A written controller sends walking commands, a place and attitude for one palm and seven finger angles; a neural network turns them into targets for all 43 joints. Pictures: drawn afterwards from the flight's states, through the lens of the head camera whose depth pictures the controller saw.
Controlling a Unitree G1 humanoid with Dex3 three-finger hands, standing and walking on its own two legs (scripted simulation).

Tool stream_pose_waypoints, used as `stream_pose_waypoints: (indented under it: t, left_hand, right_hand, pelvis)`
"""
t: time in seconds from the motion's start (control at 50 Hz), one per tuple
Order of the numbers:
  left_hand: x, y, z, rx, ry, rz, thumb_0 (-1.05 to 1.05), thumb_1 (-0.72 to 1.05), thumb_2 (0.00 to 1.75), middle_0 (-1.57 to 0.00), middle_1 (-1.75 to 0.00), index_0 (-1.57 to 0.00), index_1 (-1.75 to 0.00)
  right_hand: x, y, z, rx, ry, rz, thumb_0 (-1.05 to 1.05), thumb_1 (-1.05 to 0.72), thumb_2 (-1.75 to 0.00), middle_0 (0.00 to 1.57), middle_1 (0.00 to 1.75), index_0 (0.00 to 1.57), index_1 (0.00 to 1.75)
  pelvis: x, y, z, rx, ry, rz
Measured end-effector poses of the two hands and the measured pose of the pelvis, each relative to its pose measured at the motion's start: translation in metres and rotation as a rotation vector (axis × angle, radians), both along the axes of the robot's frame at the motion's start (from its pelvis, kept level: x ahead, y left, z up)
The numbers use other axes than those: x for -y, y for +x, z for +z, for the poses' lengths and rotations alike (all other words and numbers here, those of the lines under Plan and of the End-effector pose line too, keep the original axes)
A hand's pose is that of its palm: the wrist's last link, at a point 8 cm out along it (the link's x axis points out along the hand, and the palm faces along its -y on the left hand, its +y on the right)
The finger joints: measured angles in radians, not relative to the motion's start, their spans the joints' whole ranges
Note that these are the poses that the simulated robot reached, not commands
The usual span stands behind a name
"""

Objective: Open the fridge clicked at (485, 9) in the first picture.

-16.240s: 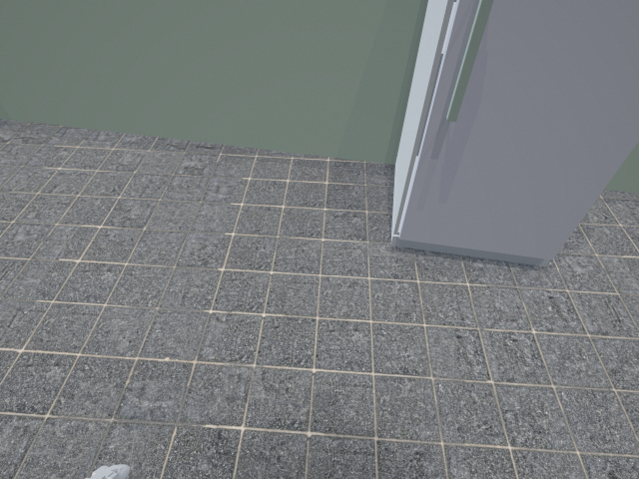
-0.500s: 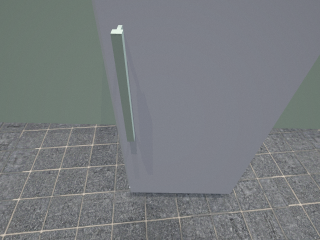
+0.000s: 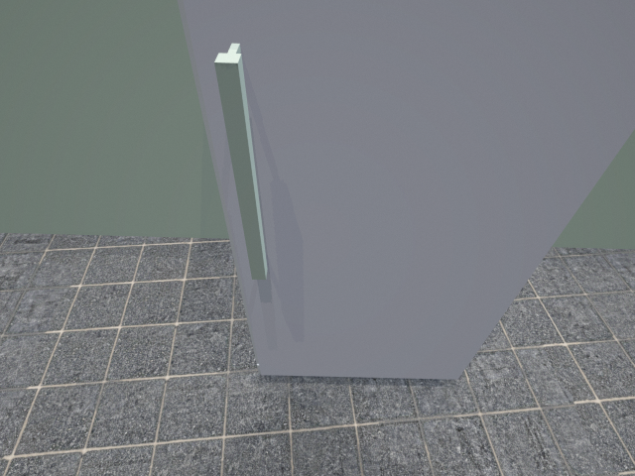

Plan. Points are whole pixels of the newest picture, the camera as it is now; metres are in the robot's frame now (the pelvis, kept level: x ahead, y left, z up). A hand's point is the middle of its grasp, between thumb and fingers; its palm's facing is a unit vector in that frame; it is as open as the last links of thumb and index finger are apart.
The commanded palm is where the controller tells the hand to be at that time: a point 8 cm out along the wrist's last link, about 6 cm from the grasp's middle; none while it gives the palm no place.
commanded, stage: look again from close up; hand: left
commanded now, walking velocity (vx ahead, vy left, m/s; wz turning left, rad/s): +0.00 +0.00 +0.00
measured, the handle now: (249, 184) +0.50 +0.14 +0.10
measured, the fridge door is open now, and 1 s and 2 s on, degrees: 0 0 0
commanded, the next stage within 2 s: raise the hand to about handle height in 0.94 s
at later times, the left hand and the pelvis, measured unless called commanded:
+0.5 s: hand out of the picture +0.09 +0.23 -0.15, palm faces -0.04 -0.95 -0.32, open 7.4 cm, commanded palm none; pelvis +0.02 -0.01 +0.00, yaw +0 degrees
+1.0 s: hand out of the picture +0.08 +0.22 -0.16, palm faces -0.04 -0.95 -0.31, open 7.4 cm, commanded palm none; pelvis +0.03 -0.02 +0.01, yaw +0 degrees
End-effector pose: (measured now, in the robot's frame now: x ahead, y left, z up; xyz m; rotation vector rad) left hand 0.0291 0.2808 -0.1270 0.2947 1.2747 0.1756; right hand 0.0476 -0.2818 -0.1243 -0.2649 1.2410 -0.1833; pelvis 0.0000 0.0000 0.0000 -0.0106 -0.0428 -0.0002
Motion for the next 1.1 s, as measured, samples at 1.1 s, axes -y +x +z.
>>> stream_pose_waypoints:
  t: [1.1]
  left_hand:
    - [0.015,0.073,0.024,0.219,-0.016,0.103,0.01,0.90,0.90,-0.21,-0.30,-0.21,-0.31]
  right_hand:
    - [0.015,0.049,0.007,0.072,-0.032,0.029,0.01,-0.91,-0.90,0.20,0.30,0.20,0.30]
  pelvis:
    - [0.017,0.031,0.004,0.008,0.004,-0.004]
